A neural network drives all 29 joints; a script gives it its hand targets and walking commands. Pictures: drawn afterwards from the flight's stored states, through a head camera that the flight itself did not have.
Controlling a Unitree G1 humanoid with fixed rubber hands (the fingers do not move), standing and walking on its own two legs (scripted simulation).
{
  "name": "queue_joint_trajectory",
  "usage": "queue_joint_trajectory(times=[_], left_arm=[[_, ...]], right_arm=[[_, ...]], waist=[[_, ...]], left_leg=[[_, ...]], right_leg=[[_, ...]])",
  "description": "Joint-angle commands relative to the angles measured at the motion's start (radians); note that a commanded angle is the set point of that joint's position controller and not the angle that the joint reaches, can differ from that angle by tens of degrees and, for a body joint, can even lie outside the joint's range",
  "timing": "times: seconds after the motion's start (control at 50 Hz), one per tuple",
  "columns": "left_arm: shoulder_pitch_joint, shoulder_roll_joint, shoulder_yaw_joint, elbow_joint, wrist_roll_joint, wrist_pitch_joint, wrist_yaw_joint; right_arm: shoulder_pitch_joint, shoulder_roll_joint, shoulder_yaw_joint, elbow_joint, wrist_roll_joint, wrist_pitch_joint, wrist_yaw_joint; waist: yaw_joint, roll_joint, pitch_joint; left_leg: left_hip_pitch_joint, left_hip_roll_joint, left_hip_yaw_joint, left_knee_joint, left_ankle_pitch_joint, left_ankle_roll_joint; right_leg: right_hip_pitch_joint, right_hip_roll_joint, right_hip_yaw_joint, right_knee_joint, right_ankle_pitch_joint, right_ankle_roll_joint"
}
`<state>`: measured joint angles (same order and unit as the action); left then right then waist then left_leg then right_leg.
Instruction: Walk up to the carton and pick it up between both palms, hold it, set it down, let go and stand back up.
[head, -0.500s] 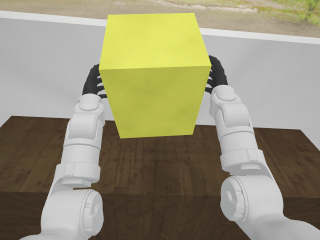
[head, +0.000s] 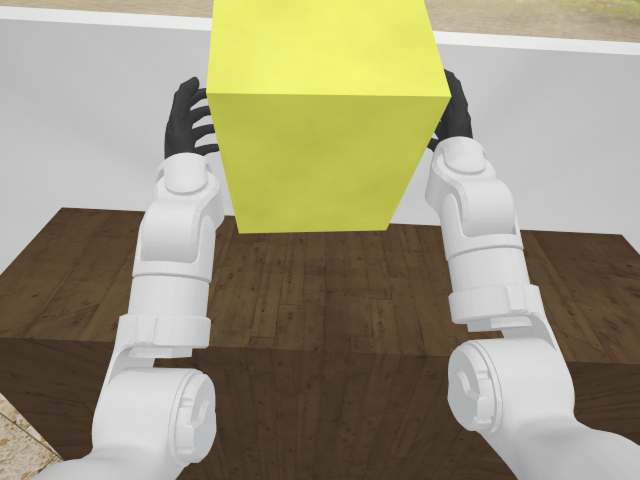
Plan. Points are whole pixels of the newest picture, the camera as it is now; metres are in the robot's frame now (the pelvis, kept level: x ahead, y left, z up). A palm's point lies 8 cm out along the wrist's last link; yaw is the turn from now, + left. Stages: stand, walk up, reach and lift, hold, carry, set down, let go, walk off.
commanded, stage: set down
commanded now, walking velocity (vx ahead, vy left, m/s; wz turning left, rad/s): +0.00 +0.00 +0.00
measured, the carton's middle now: (315, 114) +0.48 +0.05 +0.29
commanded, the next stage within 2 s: none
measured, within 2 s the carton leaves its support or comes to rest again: neither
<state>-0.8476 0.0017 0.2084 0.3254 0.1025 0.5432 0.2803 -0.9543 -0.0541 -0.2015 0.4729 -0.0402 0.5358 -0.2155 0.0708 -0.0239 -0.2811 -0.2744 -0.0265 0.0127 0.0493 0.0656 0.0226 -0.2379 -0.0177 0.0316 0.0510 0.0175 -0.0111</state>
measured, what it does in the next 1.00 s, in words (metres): stands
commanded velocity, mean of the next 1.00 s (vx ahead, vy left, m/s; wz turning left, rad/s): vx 0.00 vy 0.00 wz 0.00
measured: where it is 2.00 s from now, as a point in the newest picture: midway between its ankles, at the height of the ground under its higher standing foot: outside the picture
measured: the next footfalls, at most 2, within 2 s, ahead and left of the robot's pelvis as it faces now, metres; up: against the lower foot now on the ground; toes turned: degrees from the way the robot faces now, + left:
none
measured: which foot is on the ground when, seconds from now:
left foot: down 0.00-1.00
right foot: down 0.00-1.00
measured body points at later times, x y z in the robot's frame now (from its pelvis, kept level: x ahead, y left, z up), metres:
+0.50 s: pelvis -0.06 -0.02 -0.02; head -0.01 -0.03 +0.43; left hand +0.39 +0.21 +0.13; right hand +0.40 -0.13 +0.11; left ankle +0.04 +0.09 -0.75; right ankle +0.02 -0.14 -0.75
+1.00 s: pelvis +0.03 +0.02 +0.00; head +0.01 +0.03 +0.45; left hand +0.43 +0.20 +0.11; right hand +0.47 -0.05 +0.20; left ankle +0.04 +0.09 -0.75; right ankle +0.02 -0.14 -0.75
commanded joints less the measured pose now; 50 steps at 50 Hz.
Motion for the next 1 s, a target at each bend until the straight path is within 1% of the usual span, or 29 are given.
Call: queue_joint_trajectory(times=[0.0,0.02,0.06,0.14,0.18,0.2,0.22,0.24,0.28,0.32,0.36,0.38,0.44,0.46,0.5,0.54,0.58,0.6,0.64,0.68,0.7,0.72,0.76,0.78,0.84,0.88,0.92,0.94,0.98], left_arm=[[-0.380,-0.258,-0.126,0.274,0.012,0.079,-0.294],[-0.369,-0.166,-0.068,0.314,0.017,0.086,-0.307],[-0.397,-0.006,-0.024,0.318,0.005,0.087,-0.315],[-0.500,0.102,-0.019,0.254,-0.030,0.023,-0.299],[-0.501,0.113,-0.005,0.267,-0.027,-0.015,-0.287],[-0.504,0.157,0.020,0.301,-0.007,-0.042,-0.284],[-0.486,0.158,0.040,0.344,-0.009,-0.065,-0.285],[-0.499,0.167,0.042,0.341,-0.008,-0.099,-0.290],[-0.533,0.191,0.073,0.430,-0.024,-0.179,-0.295],[-0.610,0.201,0.070,0.408,-0.054,-0.276,-0.296],[-0.748,0.242,0.045,0.340,-0.108,-0.384,-0.277],[-0.797,0.239,0.030,0.315,-0.137,-0.426,-0.266],[-0.932,0.287,-0.043,0.256,-0.227,-0.486,-0.236],[-0.969,0.322,-0.040,0.243,-0.243,-0.489,-0.228],[-0.982,0.416,-0.036,0.325,-0.214,-0.452,-0.192],[-0.937,0.417,-0.044,0.418,-0.174,-0.383,-0.172],[-0.756,0.340,-0.075,0.547,-0.150,-0.313,-0.173],[-0.691,0.311,-0.086,0.556,-0.141,-0.288,-0.181],[-0.529,0.262,-0.078,0.558,-0.086,-0.254,-0.213],[-0.405,0.215,-0.060,0.548,-0.024,-0.237,-0.247],[-0.344,0.197,-0.048,0.560,-0.015,-0.229,-0.255],[-0.299,0.166,-0.044,0.574,0.005,-0.229,-0.257],[-0.270,0.114,-0.061,0.615,-0.003,-0.241,-0.260],[-0.295,0.102,-0.079,0.544,-0.035,-0.261,-0.258],[-0.370,0.091,-0.048,0.471,-0.072,-0.305,-0.250],[-0.421,0.148,-0.023,0.386,-0.085,-0.341,-0.215],[-0.538,0.199,-0.012,0.248,-0.071,-0.366,-0.165],[-0.588,0.225,0.003,0.222,-0.076,-0.380,-0.138],[-0.655,0.210,-0.028,0.155,-0.085,-0.402,-0.103]], right_arm=[[-0.334,0.285,0.038,0.318,-0.076,0.071,0.248],[-0.283,0.225,-0.027,0.353,-0.103,0.081,0.255],[-0.256,0.094,-0.093,0.395,-0.097,0.087,0.254],[-0.277,0.039,-0.080,0.390,-0.006,0.046,0.238],[-0.282,-0.023,-0.121,0.355,-0.014,0.006,0.214],[-0.297,-0.038,-0.122,0.331,-0.011,-0.022,0.194],[-0.325,-0.039,-0.111,0.297,-0.011,-0.053,0.178],[-0.344,-0.034,-0.093,0.259,-0.003,-0.085,0.163],[-0.436,-0.028,-0.084,0.209,-0.007,-0.161,0.121],[-0.518,-0.040,-0.083,0.123,-0.015,-0.256,0.077],[-0.663,-0.023,-0.024,0.027,0.033,-0.353,0.026],[-0.786,-0.019,0.008,-0.052,0.046,-0.395,0.007],[-0.986,-0.041,0.119,-0.207,0.126,-0.455,-0.050],[-1.008,-0.041,0.141,-0.161,0.137,-0.445,-0.057],[-0.962,-0.089,0.130,0.001,0.129,-0.398,-0.072],[-0.838,-0.102,0.117,0.259,0.115,-0.316,-0.064],[-0.648,-0.097,0.079,0.459,0.096,-0.243,-0.043],[-0.554,-0.071,0.055,0.550,0.090,-0.216,-0.024],[-0.344,0.002,0.028,0.633,0.083,-0.178,0.021],[-0.172,0.007,-0.049,0.706,0.019,-0.161,0.071],[-0.119,-0.004,-0.064,0.718,-0.002,-0.168,0.100],[-0.084,-0.003,-0.091,0.716,-0.036,-0.178,0.115],[-0.116,-0.013,-0.092,0.617,-0.042,-0.219,0.115],[-0.122,-0.001,-0.074,0.552,-0.013,-0.241,0.108],[-0.286,-0.042,-0.104,0.313,-0.017,-0.306,0.064],[-0.327,-0.077,-0.086,0.252,-0.046,-0.336,0.030],[-0.319,-0.082,-0.103,0.326,-0.073,-0.334,0.018],[-0.362,-0.044,-0.077,0.370,-0.045,-0.332,0.009],[-0.386,0.010,-0.033,0.411,-0.003,-0.327,0.009]], waist=[[0.001,-0.050,0.098],[-0.024,-0.060,0.180],[-0.051,-0.008,0.327],[-0.017,0.124,0.305],[-0.040,0.158,0.248],[-0.027,0.164,0.240],[-0.014,0.117,0.212],[-0.023,0.112,0.171],[-0.042,0.022,0.070],[-0.065,-0.025,-0.162],[-0.059,-0.022,-0.400],[-0.058,-0.073,-0.520],[-0.038,-0.054,-0.857],[-0.031,-0.080,-0.916],[-0.031,-0.063,-0.863],[-0.020,-0.016,-0.696],[-0.039,0.040,-0.533],[-0.043,0.038,-0.449],[-0.032,0.107,-0.407],[-0.047,0.179,-0.346],[-0.035,0.186,-0.228],[-0.036,0.186,-0.075],[-0.026,0.164,0.138],[-0.030,0.180,0.169],[-0.030,0.159,-0.002],[-0.023,0.085,-0.172],[-0.067,0.061,-0.248],[-0.037,0.034,-0.270],[-0.040,0.082,-0.339]], left_leg=[[0.231,0.010,0.017,-0.044,-0.190,-0.055],[0.229,-0.005,0.041,-0.053,-0.196,-0.037],[0.229,-0.005,0.055,-0.046,-0.223,-0.040],[0.154,0.018,0.014,-0.017,-0.290,-0.034],[0.124,0.012,0.010,0.007,-0.338,-0.039],[0.100,-0.006,0.027,0.039,-0.317,-0.025],[0.084,-0.002,0.028,0.054,-0.334,-0.019],[0.073,-0.015,0.050,0.089,-0.330,-0.014],[0.096,-0.034,0.046,0.168,-0.265,-0.001],[0.089,-0.045,0.052,0.229,-0.249,0.006],[0.039,-0.046,0.056,0.265,-0.206,0.024],[0.026,-0.042,0.046,0.263,-0.199,0.032],[-0.046,-0.024,0.056,0.262,-0.200,0.021],[-0.061,-0.022,0.064,0.252,-0.272,0.019],[-0.050,-0.020,0.077,0.223,-0.426,0.002],[-0.063,-0.024,0.071,0.182,-0.500,-0.011],[-0.048,-0.019,0.056,0.144,-0.377,-0.037],[0.001,-0.008,0.030,0.119,-0.239,-0.046],[0.182,-0.010,0.033,0.133,0.155,-0.076],[0.353,0.007,-0.005,0.085,0.335,-0.105],[0.381,0.001,-0.010,0.046,0.222,-0.100],[0.376,0.015,-0.033,0.011,0.220,-0.101],[0.322,0.018,-0.033,0.012,0.358,-0.093],[0.310,0.017,-0.031,0.034,0.409,-0.085],[0.357,0.018,-0.023,0.085,0.506,-0.067],[0.365,0.020,-0.035,0.134,0.485,-0.069],[0.388,0.024,-0.035,0.137,0.408,-0.074],[0.365,0.027,-0.013,0.140,0.373,-0.062],[0.361,0.034,0.004,0.154,0.319,-0.062]], right_leg=[[0.164,0.032,-0.041,-0.011,-0.241,-0.035],[0.163,0.033,-0.053,-0.015,-0.240,-0.017],[0.117,0.045,-0.067,-0.033,-0.285,-0.015],[0.118,0.048,-0.047,0.020,-0.238,-0.018],[0.123,0.047,-0.037,0.058,-0.215,-0.028],[0.079,0.033,-0.017,0.050,-0.242,-0.023],[0.068,0.031,-0.019,0.052,-0.304,-0.013],[0.059,0.025,-0.013,0.057,-0.335,-0.008],[-0.049,-0.011,0.026,0.031,-0.459,-0.006],[-0.027,-0.009,0.014,0.078,-0.463,-0.010],[0.012,0.001,-0.003,0.153,-0.366,-0.006],[0.053,0.013,-0.022,0.201,-0.282,-0.002],[0.156,0.018,-0.047,0.299,-0.162,0.005],[0.175,0.012,-0.050,0.301,-0.235,0.003],[0.069,0.020,-0.075,0.263,-0.451,-0.003],[0.003,0.027,-0.086,0.238,-0.499,-0.008],[0.001,0.032,-0.086,0.227,-0.312,-0.010],[0.006,0.038,-0.078,0.207,-0.210,-0.002],[0.052,0.036,-0.057,0.159,0.073,-0.001],[0.124,0.038,-0.045,0.074,0.168,-0.015],[0.140,0.034,-0.040,0.024,0.064,-0.018],[0.109,0.033,-0.042,-0.014,0.003,-0.036],[0.075,0.038,-0.024,-0.040,0.068,-0.043],[0.103,0.039,-0.010,-0.033,0.142,-0.043],[0.179,0.048,0.015,-0.005,0.218,-0.046],[0.235,0.040,0.002,0.026,0.199,-0.044],[0.214,0.040,-0.013,0.027,0.113,-0.062],[0.207,0.035,-0.013,0.055,0.098,-0.065],[0.180,0.026,-0.022,0.057,0.032,-0.075]])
